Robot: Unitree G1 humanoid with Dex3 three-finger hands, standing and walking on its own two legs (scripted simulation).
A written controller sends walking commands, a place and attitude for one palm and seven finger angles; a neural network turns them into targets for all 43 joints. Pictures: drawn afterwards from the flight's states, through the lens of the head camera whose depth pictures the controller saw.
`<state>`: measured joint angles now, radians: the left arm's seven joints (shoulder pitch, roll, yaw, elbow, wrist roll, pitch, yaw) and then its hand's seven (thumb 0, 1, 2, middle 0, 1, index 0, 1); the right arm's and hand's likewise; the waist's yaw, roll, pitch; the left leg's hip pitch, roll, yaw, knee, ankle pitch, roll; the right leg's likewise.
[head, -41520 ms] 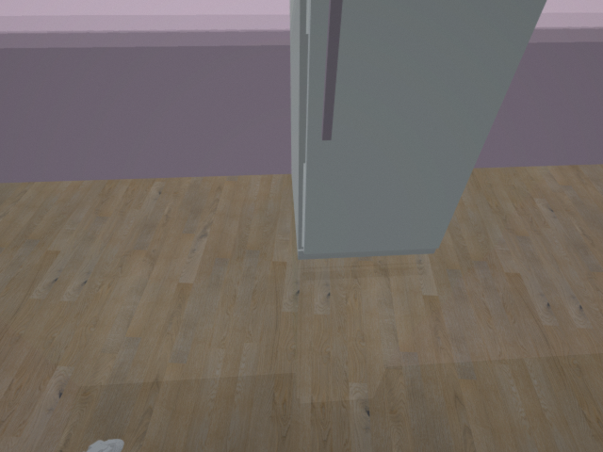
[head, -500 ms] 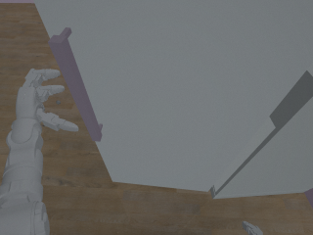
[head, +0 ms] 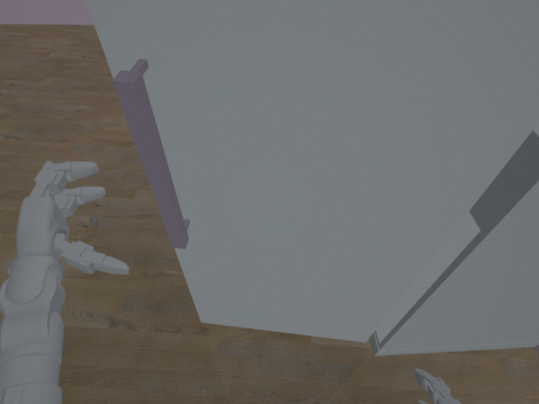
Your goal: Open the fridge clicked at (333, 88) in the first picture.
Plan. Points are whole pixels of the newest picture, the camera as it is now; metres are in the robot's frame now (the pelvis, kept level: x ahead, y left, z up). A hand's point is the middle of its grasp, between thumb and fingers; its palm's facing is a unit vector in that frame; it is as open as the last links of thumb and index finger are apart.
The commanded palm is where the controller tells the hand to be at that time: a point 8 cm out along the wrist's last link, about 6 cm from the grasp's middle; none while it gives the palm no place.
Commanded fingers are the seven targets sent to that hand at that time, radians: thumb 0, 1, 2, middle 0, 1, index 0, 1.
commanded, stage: slip the hand off the handle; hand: left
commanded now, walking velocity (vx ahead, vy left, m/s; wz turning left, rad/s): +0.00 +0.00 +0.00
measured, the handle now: (165, 172) +0.44 +0.20 +0.10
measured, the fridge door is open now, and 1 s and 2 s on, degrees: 80 80 80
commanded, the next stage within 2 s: draw the hand back to the body in 0.32 s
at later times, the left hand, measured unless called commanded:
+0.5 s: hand (73, 253) +0.27 +0.27 +0.11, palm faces +0.23 -0.97 -0.10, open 14.6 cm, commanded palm +0.24 +0.31 +0.13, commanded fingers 0.00 -0.55 0.20 -0.25 -1.15 -0.25 -1.15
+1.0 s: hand (41, 280) +0.22 +0.27 +0.14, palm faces +0.16 -0.98 -0.13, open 14.4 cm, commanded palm +0.18 +0.31 +0.16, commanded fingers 0.00 -0.22 0.36 -0.24 -0.96 -0.24 -0.96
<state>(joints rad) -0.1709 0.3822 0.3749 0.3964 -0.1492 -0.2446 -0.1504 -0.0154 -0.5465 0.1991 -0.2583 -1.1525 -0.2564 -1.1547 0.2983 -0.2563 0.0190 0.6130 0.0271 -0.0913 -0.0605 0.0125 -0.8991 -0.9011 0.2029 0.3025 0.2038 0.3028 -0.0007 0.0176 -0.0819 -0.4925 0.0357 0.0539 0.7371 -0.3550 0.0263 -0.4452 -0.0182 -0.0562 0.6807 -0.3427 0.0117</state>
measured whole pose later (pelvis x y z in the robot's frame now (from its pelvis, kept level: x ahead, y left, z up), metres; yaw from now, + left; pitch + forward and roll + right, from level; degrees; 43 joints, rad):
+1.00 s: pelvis -0.01 -0.01 +0.01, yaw +2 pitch -1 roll -2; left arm 0.12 0.41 0.42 0.02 -0.30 -0.01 -0.37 -0.02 -0.48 0.23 -0.26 -1.11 -0.25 -1.12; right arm 0.26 -0.28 0.06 0.59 0.04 -0.28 -0.12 0.02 -0.90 -0.90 0.20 0.30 0.20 0.30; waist 0.07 0.03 -0.04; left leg -0.31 0.03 0.02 0.64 -0.31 0.01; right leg -0.25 -0.01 -0.09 0.57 -0.31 0.00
